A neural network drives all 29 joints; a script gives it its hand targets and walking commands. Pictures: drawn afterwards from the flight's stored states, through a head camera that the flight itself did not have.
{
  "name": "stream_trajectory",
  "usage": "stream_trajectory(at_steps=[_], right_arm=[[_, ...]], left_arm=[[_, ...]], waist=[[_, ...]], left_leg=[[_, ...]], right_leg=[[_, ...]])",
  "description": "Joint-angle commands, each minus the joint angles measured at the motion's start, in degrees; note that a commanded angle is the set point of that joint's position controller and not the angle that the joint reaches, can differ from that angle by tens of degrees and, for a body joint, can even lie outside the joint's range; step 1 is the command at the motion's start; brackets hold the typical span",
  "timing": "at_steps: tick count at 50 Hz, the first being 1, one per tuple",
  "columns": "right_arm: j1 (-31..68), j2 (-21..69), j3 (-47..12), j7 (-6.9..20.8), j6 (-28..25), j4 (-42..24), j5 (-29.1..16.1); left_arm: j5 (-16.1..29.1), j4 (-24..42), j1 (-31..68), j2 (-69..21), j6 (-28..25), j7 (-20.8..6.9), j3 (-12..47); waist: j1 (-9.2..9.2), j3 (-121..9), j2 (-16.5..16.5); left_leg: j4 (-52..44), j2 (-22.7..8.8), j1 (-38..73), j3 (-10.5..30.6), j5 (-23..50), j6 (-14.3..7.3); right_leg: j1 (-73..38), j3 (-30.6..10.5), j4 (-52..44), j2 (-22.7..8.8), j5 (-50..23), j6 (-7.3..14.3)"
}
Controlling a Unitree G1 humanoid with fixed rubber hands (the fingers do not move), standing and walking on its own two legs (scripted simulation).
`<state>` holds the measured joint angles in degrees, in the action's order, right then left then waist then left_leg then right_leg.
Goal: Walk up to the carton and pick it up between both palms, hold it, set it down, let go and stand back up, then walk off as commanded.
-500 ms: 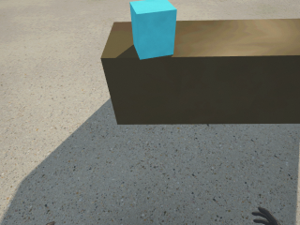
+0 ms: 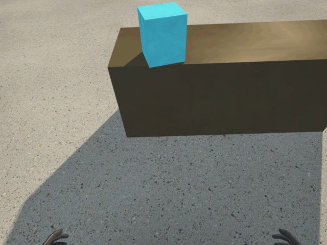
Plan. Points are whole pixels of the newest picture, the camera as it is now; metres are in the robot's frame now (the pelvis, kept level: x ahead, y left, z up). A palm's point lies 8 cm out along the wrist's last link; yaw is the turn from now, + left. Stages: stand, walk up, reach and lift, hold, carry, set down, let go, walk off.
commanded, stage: stand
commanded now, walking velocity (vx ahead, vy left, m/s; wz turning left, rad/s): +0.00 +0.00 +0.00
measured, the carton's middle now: (162, 35) +1.16 +0.06 +0.01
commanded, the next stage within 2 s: none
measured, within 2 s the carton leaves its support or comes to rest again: neither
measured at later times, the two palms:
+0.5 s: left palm out of the picture +0.10 +0.31 -0.07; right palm out of the picture +0.10 -0.30 -0.10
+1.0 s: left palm out of the picture +0.11 +0.32 -0.07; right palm out of the picture +0.12 -0.30 -0.10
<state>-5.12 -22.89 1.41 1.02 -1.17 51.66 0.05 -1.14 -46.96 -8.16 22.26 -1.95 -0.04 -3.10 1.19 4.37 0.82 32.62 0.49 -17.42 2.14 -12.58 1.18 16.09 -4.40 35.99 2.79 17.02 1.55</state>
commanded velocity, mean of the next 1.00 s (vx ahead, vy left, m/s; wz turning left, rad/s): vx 0.00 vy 0.00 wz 0.00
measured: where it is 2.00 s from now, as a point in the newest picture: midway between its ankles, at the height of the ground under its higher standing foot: outside the picture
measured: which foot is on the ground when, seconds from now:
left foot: down 0.00-1.00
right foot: down 0.00-1.00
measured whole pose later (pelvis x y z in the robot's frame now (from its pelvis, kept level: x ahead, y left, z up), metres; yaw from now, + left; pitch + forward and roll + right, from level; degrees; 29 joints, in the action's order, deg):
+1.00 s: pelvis +0.00 +0.00 +0.01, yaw +0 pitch -1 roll +1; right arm -7.0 -22.7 1.2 1.7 -1.1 53.5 0.8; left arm -1.1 -48.5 -8.2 22.1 -1.9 -0.3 -3.1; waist 1.2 2.8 0.7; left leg 27.8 0.4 -16.9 2.2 -9.7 1.2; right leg 15.6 -4.5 31.3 2.6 14.2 1.3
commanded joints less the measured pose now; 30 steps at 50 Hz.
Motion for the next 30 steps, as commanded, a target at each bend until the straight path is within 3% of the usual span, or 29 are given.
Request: stream_trajectory(at_steps=[1,3,5,6,7,8,9,10,11,13,14,15,18,20,21,22,23,24,25,26,27,28,29,30], right_arm=[[2.50,-9.73,0.95,-0.30,-0.74,-0.38,0.00],[3.65,-8.69,1.01,-0.05,-0.83,-1.42,-0.10],[2.35,-9.64,1.28,-0.09,-0.15,-0.17,0.33],[2.78,-9.83,1.12,-0.12,-0.50,-0.01,0.15],[3.12,-9.50,1.09,-0.05,-0.56,-0.06,0.54],[1.27,-9.84,1.33,0.02,-0.97,0.06,0.51],[3.53,-9.60,1.19,-0.01,-1.24,-0.25,0.53],[2.73,-8.94,1.15,0.03,-1.13,-0.92,0.55],[3.39,-8.85,0.92,0.38,-1.27,-1.01,0.50],[2.26,-10.86,1.71,0.14,-1.42,-0.10,0.75],[2.17,-9.10,1.28,0.62,-1.26,-0.27,0.98],[1.14,-9.18,1.69,0.35,-1.35,0.05,0.63],[1.62,-10.49,1.78,0.28,-1.27,-0.62,1.08],[0.28,-9.84,1.66,0.13,-1.41,0.16,0.18],[0.27,-9.65,1.42,0.21,-1.66,-0.26,0.67],[0.72,-10.75,2.03,0.28,-1.49,0.39,0.93],[1.42,-10.51,2.00,0.18,-1.56,-1.09,0.77],[1.03,-9.03,1.60,0.19,-1.32,0.27,0.73],[0.71,-10.48,2.10,0.17,-1.46,-0.11,0.86],[0.35,-10.12,1.90,0.33,-1.21,0.11,0.50],[0.41,-10.24,1.91,-0.03,-1.01,0.71,0.63],[0.33,-8.67,1.54,-0.05,-1.02,-0.33,0.24],[-0.81,-9.49,1.40,-0.18,-1.13,0.44,0.79],[0.18,-8.86,1.52,0.01,-1.11,-0.21,0.58]], left_arm=[[1.00,-3.43,1.54,11.36,-1.78,0.45,-0.71],[0.87,-3.08,3.75,11.95,-1.63,0.04,-0.73],[0.25,-3.22,4.75,12.25,-1.34,0.13,-0.81],[0.84,-2.08,3.39,11.92,-1.82,-0.11,-0.58],[0.58,-2.84,6.35,10.57,-1.65,-0.15,-0.32],[0.86,-2.73,3.79,10.44,-1.84,-0.29,-0.75],[1.05,-2.99,3.63,10.35,-1.73,-0.47,-0.25],[0.39,-3.24,4.03,11.07,-1.36,-0.49,-0.44],[0.20,-3.28,3.45,11.58,-1.16,-0.21,-0.71],[0.02,-2.83,4.46,11.98,-1.08,-0.54,-1.38],[0.54,-2.70,2.74,10.67,-1.08,-0.85,-0.61],[0.31,-3.68,2.85,11.18,-1.32,-0.72,-0.64],[0.15,-3.22,3.54,10.79,-1.05,-0.41,-0.55],[0.22,-3.27,4.97,10.99,-0.85,-0.38,-0.53],[0.25,-2.26,5.76,11.47,-1.06,-0.57,-0.52],[0.33,-3.00,3.61,11.68,-1.09,-0.62,-0.73],[0.29,-2.35,5.12,11.52,-0.98,-0.26,-0.57],[0.06,-3.46,3.74,10.54,-1.11,-0.30,-0.35],[0.12,-3.23,2.60,11.95,-1.39,-0.35,-0.39],[0.14,-3.46,5.01,12.15,-0.94,-0.10,-0.95],[0.29,-3.68,2.97,11.19,-0.82,-0.11,-0.88],[0.40,-3.07,3.47,11.06,-1.05,-0.20,-0.58],[0.63,-3.44,2.22,10.69,-1.14,-0.21,-0.29],[0.56,-2.71,4.19,10.99,-0.97,-0.10,-0.34]], waist=[[-1.69,-11.40,-1.38],[-1.62,-7.24,-4.90],[-2.53,-7.77,-3.25],[-1.34,-8.48,-2.03],[-2.07,-6.85,-4.55],[-2.14,-8.20,-2.00],[-1.16,-6.26,-2.93],[-2.35,-5.73,-3.77],[-1.76,-4.52,-1.39],[-1.91,-5.65,-0.07],[-0.96,-4.90,1.18],[-2.42,-6.74,-2.27],[-1.76,-5.09,-1.08],[-2.48,-4.95,-3.89],[-2.63,-3.90,-4.31],[-1.32,-7.02,-1.94],[-2.47,-4.54,-1.68],[-1.39,-5.34,-3.60],[-1.63,-6.95,-3.50],[-1.93,-5.38,-2.31],[-1.05,-4.93,-2.50],[-1.54,-5.19,-2.95],[-1.87,-7.28,-3.56],[-2.11,-8.15,-5.19]], left_leg=[[-8.16,-4.83,9.37,5.01,4.57,-4.18],[-9.11,-4.70,9.15,5.47,2.47,-3.74],[-8.72,-4.23,10.28,4.36,0.17,-3.59],[-8.18,-4.57,10.45,4.78,0.02,-3.67],[-10.28,-4.84,8.59,5.49,-0.12,-3.82],[-10.59,-5.73,9.48,6.38,-2.43,-4.47],[-10.62,-5.50,7.66,7.11,-3.64,-4.26],[-11.66,-5.13,6.43,6.99,-6.23,-3.96],[-11.49,-5.27,6.81,6.84,-5.75,-3.83],[-11.62,-5.07,5.73,7.29,-8.23,-3.98],[-11.28,-5.46,6.18,7.72,-9.11,-3.95],[-11.73,-5.50,6.93,6.89,-6.56,-3.94],[-12.45,-5.21,6.56,7.53,-7.71,-3.86],[-9.81,-4.45,6.58,6.06,-2.80,-3.83],[-10.97,-4.93,6.33,6.41,-2.13,-3.50],[-9.51,-4.90,8.50,6.22,-2.94,-4.31],[-10.15,-5.11,7.22,7.05,-2.68,-4.04],[-10.89,-4.93,7.37,6.35,-3.25,-3.81],[-10.99,-5.22,8.16,7.09,-3.01,-4.18],[-11.04,-4.49,6.34,6.42,-2.28,-3.77],[-10.80,-4.80,6.17,6.16,-1.69,-4.19],[-10.10,-4.81,6.85,5.77,-0.34,-3.65],[-9.87,-5.01,8.59,6.27,-1.18,-3.75],[-9.93,-4.83,8.35,5.71,-1.54,-3.61]], right_leg=[[-5.07,-9.07,-17.38,-10.17,-10.10,-0.86],[-1.01,-9.25,-19.32,-9.87,-1.96,-1.00],[0.77,-11.21,-22.26,-10.41,6.26,-0.44],[0.76,-12.15,-22.09,-10.66,7.08,-0.67],[1.07,-8.74,-21.28,-8.84,7.79,-0.33],[0.86,-10.35,-21.68,-9.54,9.26,0.00],[1.83,-10.16,-21.74,-8.78,10.43,-0.08],[2.45,-9.32,-21.99,-8.25,14.10,0.08],[3.65,-10.83,-22.55,-9.39,15.00,-0.24],[2.37,-9.30,-20.84,-7.95,14.16,0.24],[2.93,-9.62,-21.48,-8.42,15.56,0.48],[1.05,-9.19,-21.13,-8.56,14.08,0.46],[3.29,-9.37,-20.62,-8.05,14.47,0.25],[2.14,-11.96,-22.87,-10.41,13.22,-0.09],[3.36,-10.66,-20.91,-9.90,12.64,0.43],[2.18,-11.23,-21.91,-9.60,12.14,0.65],[3.48,-11.12,-21.21,-9.72,11.59,0.93],[2.03,-10.89,-21.73,-9.47,12.17,-0.14],[1.53,-10.83,-21.26,-9.21,11.84,0.45],[0.94,-10.01,-20.86,-9.35,10.59,-0.20],[0.26,-10.91,-21.47,-10.21,8.41,-0.64],[1.05,-11.24,-21.92,-10.63,7.09,-1.28],[0.90,-11.27,-21.08,-10.63,6.94,0.27],[0.92,-9.87,-21.32,-9.77,10.61,0.37]])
